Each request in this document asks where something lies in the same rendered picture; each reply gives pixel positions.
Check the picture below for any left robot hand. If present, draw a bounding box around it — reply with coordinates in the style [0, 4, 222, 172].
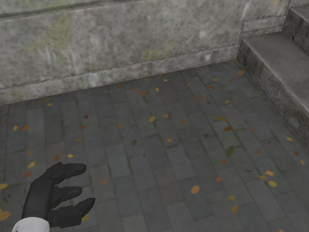
[21, 162, 96, 229]

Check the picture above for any robot left forearm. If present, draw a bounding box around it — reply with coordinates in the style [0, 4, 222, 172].
[12, 217, 50, 232]

